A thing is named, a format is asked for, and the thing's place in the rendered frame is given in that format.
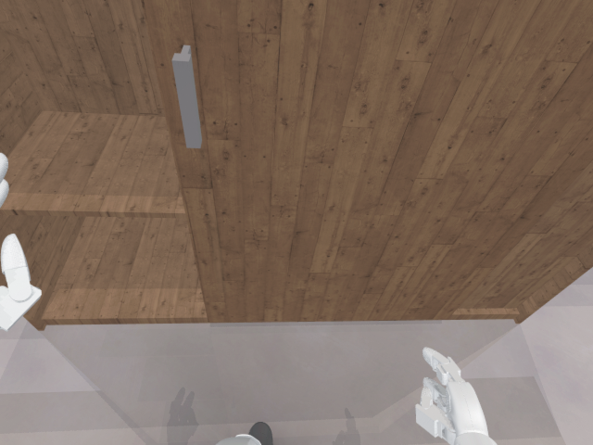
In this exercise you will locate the handle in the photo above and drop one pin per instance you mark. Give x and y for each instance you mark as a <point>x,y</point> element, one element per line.
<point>186,90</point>

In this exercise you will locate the wardrobe door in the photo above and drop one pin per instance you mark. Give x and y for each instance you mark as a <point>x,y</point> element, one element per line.
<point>370,159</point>
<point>563,232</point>

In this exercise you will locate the left robot foot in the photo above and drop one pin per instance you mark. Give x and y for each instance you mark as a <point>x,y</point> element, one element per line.
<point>262,432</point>

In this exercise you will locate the robot left hand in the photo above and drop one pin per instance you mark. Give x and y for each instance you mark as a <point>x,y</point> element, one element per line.
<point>20,295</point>

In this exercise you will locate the robot right hand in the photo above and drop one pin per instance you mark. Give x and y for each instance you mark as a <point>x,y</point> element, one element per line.
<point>458,409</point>

